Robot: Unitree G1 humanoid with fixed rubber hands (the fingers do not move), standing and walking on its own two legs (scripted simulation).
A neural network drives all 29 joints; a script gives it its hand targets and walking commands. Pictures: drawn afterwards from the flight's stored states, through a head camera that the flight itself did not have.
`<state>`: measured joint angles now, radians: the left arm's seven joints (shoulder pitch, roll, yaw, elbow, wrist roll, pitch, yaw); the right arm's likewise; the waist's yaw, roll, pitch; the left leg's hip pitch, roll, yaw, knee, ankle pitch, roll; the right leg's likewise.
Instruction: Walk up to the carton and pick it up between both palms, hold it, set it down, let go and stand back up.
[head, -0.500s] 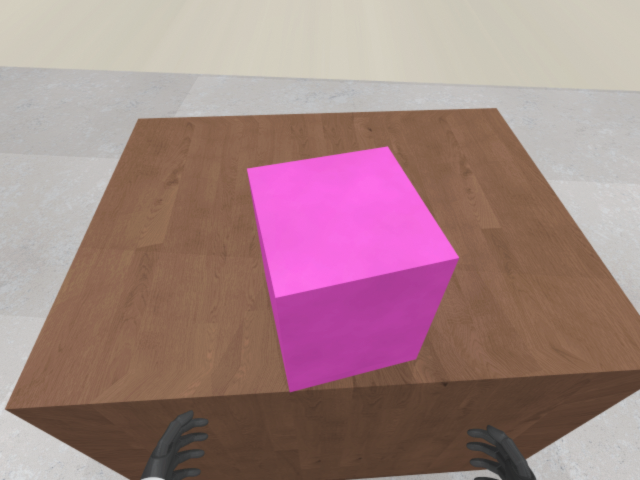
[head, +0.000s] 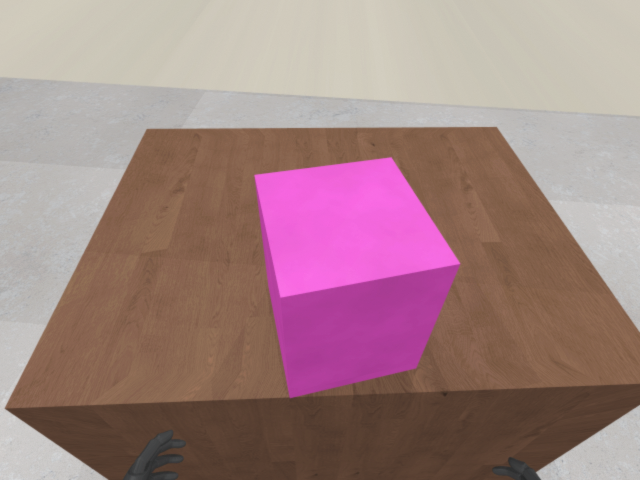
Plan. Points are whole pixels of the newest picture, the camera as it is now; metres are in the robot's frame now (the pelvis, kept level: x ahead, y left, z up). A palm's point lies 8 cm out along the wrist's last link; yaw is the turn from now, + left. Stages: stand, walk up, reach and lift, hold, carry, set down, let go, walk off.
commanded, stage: stand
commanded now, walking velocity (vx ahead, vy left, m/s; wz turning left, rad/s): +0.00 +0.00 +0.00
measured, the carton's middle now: (340, 277) +0.40 +0.01 +0.03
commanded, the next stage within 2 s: none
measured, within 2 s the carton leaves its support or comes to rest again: neither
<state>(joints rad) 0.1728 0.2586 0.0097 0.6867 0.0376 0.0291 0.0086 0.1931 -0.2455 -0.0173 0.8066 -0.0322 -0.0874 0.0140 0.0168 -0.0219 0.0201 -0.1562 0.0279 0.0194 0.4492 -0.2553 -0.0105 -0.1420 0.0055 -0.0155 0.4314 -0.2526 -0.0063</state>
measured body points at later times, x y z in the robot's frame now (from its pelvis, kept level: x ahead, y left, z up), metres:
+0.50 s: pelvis -0.01 +0.01 +0.00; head -0.02 +0.02 +0.45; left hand +0.05 +0.31 -0.13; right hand +0.05 -0.28 -0.12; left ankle -0.01 +0.13 -0.74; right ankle -0.01 -0.12 -0.74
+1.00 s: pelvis -0.02 +0.01 +0.01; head -0.02 +0.02 +0.46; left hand +0.03 +0.31 -0.13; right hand +0.04 -0.29 -0.12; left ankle -0.01 +0.13 -0.74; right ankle -0.01 -0.12 -0.74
